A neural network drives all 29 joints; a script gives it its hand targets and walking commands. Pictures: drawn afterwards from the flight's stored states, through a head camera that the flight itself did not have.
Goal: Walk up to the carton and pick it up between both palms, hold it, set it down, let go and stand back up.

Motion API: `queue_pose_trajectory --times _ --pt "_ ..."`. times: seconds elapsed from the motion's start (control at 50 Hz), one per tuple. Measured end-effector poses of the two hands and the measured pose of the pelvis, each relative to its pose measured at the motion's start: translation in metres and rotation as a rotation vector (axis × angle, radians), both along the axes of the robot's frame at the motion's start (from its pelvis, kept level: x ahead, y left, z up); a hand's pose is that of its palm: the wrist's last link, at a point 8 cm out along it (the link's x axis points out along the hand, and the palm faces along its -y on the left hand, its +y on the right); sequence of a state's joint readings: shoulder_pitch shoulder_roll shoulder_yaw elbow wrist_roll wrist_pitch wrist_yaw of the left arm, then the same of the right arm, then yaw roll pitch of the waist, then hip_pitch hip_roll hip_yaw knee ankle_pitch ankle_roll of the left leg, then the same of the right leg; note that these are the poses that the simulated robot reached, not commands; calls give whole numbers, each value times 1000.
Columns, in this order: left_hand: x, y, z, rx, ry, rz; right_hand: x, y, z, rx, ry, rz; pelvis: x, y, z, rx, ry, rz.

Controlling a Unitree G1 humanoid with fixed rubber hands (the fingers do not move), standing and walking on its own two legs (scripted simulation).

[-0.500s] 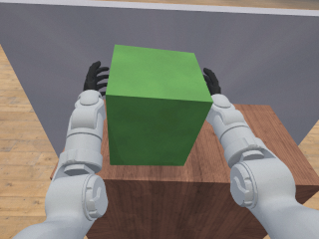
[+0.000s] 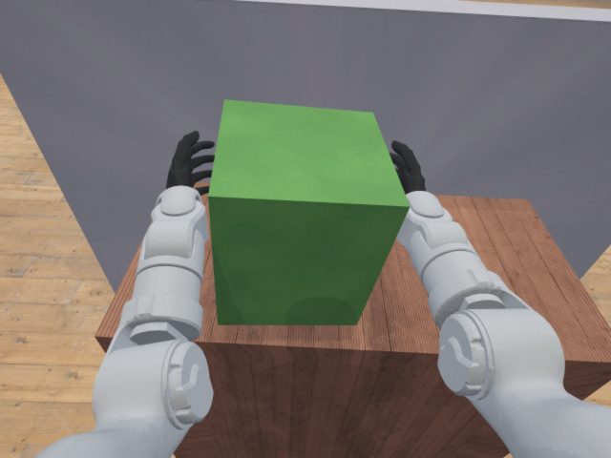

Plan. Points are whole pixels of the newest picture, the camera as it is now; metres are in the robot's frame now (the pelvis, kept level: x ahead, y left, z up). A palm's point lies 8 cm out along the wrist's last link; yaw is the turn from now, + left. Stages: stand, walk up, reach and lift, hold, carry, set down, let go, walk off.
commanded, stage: set down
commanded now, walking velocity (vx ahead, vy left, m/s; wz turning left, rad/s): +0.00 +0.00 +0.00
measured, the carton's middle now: (294, 219) +0.42 +0.05 +0.12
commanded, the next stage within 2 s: none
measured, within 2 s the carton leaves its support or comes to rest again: rests again in 1.32 s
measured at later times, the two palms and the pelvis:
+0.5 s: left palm (190, 207) +0.40 +0.19 +0.15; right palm (404, 209) +0.44 -0.11 +0.14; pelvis +0.00 +0.00 +0.00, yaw -1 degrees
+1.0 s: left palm (197, 224) +0.40 +0.18 +0.12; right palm (402, 221) +0.44 -0.12 +0.11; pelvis +0.00 -0.01 +0.00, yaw -2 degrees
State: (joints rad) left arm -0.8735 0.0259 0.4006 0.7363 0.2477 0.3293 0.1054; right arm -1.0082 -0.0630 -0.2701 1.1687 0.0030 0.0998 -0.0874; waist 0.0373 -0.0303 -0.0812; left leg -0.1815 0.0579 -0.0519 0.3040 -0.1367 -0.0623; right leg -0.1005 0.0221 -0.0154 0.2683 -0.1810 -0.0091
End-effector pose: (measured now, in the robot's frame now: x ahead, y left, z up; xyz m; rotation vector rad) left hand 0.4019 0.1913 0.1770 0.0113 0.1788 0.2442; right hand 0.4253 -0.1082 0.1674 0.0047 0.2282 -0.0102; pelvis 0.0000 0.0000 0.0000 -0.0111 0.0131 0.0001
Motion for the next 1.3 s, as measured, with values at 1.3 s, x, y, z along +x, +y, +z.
queue_pose_trajectory --times 1.3 --pt "4 -8 -71 -3 49 53 18 -7 -70 -23 21 67 5 -4 -2 10 139 -39"
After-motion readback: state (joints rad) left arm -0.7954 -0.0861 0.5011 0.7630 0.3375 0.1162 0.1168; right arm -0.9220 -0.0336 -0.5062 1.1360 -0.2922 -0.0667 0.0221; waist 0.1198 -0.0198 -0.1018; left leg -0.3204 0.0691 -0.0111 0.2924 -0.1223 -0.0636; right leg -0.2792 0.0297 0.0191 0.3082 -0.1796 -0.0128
